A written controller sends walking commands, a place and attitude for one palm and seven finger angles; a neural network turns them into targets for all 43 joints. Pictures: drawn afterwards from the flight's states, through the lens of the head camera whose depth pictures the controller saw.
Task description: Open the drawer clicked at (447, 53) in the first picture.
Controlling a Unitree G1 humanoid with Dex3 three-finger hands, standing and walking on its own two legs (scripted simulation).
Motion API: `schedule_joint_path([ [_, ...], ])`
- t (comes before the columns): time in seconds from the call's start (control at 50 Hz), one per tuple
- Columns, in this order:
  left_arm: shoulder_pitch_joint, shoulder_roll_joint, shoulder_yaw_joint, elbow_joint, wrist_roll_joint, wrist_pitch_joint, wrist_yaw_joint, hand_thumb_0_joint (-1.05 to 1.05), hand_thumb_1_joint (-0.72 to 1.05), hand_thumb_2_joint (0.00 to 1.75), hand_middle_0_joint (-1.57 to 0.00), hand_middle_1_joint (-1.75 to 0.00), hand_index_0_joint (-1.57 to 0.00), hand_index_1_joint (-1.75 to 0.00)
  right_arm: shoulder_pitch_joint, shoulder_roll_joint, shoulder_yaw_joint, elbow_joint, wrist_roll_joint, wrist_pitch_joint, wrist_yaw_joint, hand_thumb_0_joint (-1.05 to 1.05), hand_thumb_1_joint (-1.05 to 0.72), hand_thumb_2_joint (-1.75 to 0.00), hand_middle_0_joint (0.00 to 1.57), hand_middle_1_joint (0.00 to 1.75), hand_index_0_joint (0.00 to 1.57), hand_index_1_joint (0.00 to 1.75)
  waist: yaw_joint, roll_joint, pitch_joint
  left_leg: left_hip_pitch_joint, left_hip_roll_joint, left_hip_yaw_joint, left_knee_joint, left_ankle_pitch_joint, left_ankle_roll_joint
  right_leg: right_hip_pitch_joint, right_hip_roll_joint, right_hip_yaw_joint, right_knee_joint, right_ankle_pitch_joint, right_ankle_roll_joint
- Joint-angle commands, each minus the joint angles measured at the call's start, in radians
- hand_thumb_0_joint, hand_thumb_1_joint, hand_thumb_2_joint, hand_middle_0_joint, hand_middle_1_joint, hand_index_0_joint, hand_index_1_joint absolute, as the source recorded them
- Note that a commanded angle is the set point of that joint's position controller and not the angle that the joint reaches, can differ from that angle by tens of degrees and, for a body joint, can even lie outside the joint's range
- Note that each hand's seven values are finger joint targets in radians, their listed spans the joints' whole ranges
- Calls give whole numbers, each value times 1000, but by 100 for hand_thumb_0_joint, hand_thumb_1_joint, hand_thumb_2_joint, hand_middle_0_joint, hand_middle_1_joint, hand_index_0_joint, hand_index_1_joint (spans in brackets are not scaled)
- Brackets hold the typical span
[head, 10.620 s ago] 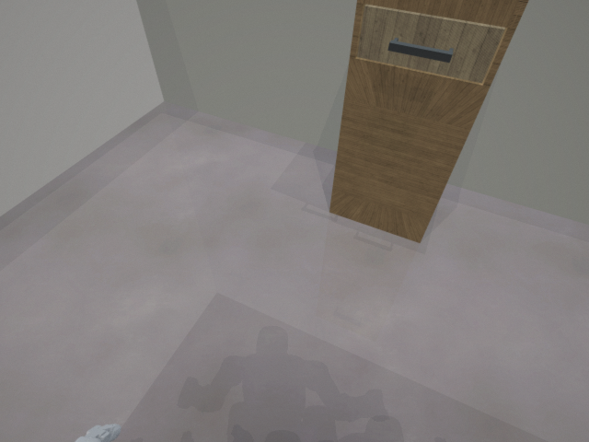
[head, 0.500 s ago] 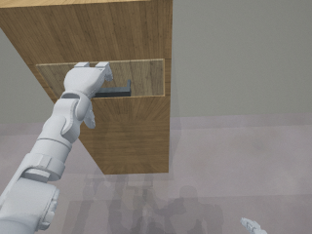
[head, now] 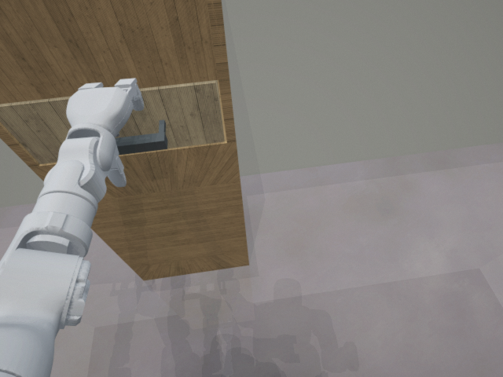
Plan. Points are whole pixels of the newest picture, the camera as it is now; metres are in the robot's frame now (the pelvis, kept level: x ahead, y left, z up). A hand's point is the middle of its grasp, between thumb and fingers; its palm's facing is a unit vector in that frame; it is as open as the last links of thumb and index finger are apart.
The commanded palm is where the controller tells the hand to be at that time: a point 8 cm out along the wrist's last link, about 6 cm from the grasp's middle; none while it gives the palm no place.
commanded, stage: move the hooked fingers above the handle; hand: left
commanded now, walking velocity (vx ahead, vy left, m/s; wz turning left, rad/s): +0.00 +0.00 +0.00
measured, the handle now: (118, 138) +0.53 +0.24 +0.06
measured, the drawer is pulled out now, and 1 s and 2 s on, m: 0.00 0.00 0.00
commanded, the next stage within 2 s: lower the fingers behind the handle in 1.38 s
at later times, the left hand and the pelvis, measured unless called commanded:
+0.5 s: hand (94, 136) +0.48 +0.25 +0.11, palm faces -0.03 +0.01 -1.00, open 13.8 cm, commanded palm +0.47 +0.24 +0.17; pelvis -0.01 +0.01 +0.00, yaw +0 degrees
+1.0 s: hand (96, 134) +0.48 +0.24 +0.11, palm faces -0.03 +0.01 -1.00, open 13.6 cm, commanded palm +0.47 +0.23 +0.18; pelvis +0.00 +0.02 +0.00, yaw +2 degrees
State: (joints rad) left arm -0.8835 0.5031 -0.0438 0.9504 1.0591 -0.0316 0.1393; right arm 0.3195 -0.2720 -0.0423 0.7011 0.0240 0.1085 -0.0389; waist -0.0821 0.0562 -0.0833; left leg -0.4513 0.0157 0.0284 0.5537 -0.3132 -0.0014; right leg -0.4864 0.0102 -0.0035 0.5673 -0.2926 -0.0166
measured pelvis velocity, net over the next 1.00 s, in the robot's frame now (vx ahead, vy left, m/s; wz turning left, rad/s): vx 0.00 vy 0.02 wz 0.03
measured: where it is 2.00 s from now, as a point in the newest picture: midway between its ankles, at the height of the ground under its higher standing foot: outside the picture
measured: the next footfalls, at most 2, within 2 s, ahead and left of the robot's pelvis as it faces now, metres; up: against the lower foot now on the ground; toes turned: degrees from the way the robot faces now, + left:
none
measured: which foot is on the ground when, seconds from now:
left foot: down 0.00-1.00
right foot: down 0.00-1.00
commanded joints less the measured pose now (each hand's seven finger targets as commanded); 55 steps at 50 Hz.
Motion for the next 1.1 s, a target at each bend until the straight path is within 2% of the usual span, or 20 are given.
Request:
schedule_joint_path([
  [0.0,-553,417,135,-162,3,62,69,0,-50,30,-30,-120,-30,-120,51,-132,-42,-90,2,-29,-13,0,-90,-90,20,30,20,30,14,-43,-430,60,-47,38,-28,359,46,333,4,12,-33,432,1],
  [0.06,-527,380,102,-98,-9,70,44,0,-50,30,-30,-120,-30,-120,57,-139,-41,-85,5,-30,-16,0,-90,-90,20,30,20,30,-1,-62,-390,54,-44,38,-37,325,48,317,3,12,-52,399,3],
  [0.14,-541,396,85,-62,-9,57,5,0,-50,30,-30,-120,-30,-120,66,-151,-37,-84,11,-37,-29,0,-90,-90,20,30,20,30,-17,-88,-356,37,-41,38,-43,268,53,291,-2,22,-66,356,11],
  [0.2,-517,421,109,-66,-9,23,-10,0,-50,30,-30,-120,-30,-120,70,-149,-37,-94,12,-38,-35,0,-90,-90,20,30,20,30,-3,-78,-373,37,-41,37,-42,265,53,302,-3,25,-61,347,9],
  [0.22,-509,374,71,-65,-11,17,-16,0,-50,30,-30,-120,-30,-120,66,-147,-36,-101,12,-41,-35,0,-90,-90,20,30,20,30,-8,-63,-353,37,-42,38,-41,252,52,277,-3,25,-66,329,9],
  [0.26,-523,381,78,-65,-10,-2,-15,0,-50,30,-30,-120,-30,-120,76,-151,-37,-95,10,-46,-34,0,-90,-90,20,30,20,30,-14,-72,-341,34,-39,34,-35,252,52,261,0,25,-68,311,5],
  [0.3,-504,411,107,-89,-5,-17,-9,0,-50,30,-30,-120,-30,-120,80,-151,-42,-100,8,-49,-34,0,-90,-90,20,30,20,30,2,-41,-374,46,-39,33,-29,264,52,262,2,26,-56,318,3],
  [0.32,-511,357,63,-97,-7,-21,-10,0,-50,30,-30,-120,-30,-120,82,-146,-41,-103,8,-50,-33,0,-90,-90,20,30,20,30,-7,-36,-374,59,-40,32,-26,281,51,248,4,20,-54,328,1],
  [0.36,-531,331,50,-109,-11,-29,-2,0,-50,30,-30,-120,-30,-120,92,-149,-45,-95,6,-52,-27,0,-90,-90,20,30,20,30,-20,-38,-366,72,-36,26,-19,301,50,218,8,12,-54,322,-2],
  [0.42,-548,332,60,-137,-16,-29,13,0,-50,30,-30,-120,-30,-120,101,-150,-51,-90,4,-54,-21,0,-90,-90,20,30,20,30,-18,-16,-387,112,-34,17,-14,320,50,187,15,6,-49,313,-6],
  [0.5,-611,270,19,-169,-22,-27,29,0,-50,30,-30,-120,-30,-120,113,-145,-60,-73,-1,-54,-9,0,-90,-90,20,30,20,30,-35,23,-402,171,-30,0,-1,372,48,137,24,-4,-46,305,-12],
  [0.54,-611,297,47,-179,-16,-17,39,0,-50,30,-30,-120,-30,-120,116,-146,-60,-67,-5,-52,-6,0,-90,-90,20,30,20,30,-22,27,-429,186,-29,-6,1,409,45,146,26,-9,-36,318,-15],
  [0.58,-623,240,7,-210,-26,-12,39,0,-50,30,-30,-120,-30,-120,113,-139,-61,-70,-6,-49,1,0,-90,-90,20,30,20,30,-25,50,-458,226,-27,-16,9,473,42,139,27,-15,-31,341,-16],
  [0.7,-645,168,-39,-184,-32,21,34,0,-50,30,-30,-120,-30,-120,105,-140,-58,-58,-4,-43,13,0,-90,-90,20,30,20,30,-41,12,-382,243,-18,-37,5,488,36,80,34,-31,-39,303,-17],
  [0.72,-638,190,-19,-165,-28,27,33,0,-50,30,-30,-120,-30,-120,105,-141,-57,-55,-5,-42,12,0,-90,-90,20,30,20,30,-37,10,-375,234,-18,-34,3,476,36,83,33,-31,-39,300,-18],
  [0.78,-649,188,-19,-193,-26,25,28,0,-50,30,-30,-120,-30,-120,103,-138,-57,-61,-7,-42,12,0,-90,-90,20,30,20,30,-31,1,-417,252,-17,-42,9,524,37,102,32,-28,-31,324,-18],
  [0.82,-649,119,-73,-187,-28,31,21,0,-50,30,-30,-120,-30,-120,97,-131,-54,-65,-7,-41,16,0,-90,-90,20,30,20,30,-39,12,-397,265,-17,-45,12,524,34,74,32,-33,-33,304,-17],
  [0.98,-667,175,-31,-179,-35,24,14,0,-50,30,-30,-120,-30,-120,101,-133,-51,-63,-11,-40,12,0,-90,-90,20,30,20,30,-37,1,-418,233,-25,-38,13,491,37,119,27,-24,-30,334,-17],
  [1.06,-683,119,-79,-170,-34,20,9,0,-50,30,-30,-120,-30,-120,99,-131,-51,-61,-9,-43,12,0,-90,-90,20,30,20,30,-56,-17,-379,224,-25,-39,11,453,39,92,28,-27,-39,299,-17],
  [1.08,-675,131,-70,-175,-33,21,12,0,-50,30,-30,-120,-30,-120,97,-130,-51,-62,-6,-43,12,0,-90,-90,20,30,20,30,-46,18,-389,229,-26,-39,11,450,37,85,29,-25,-35,296,-19],
])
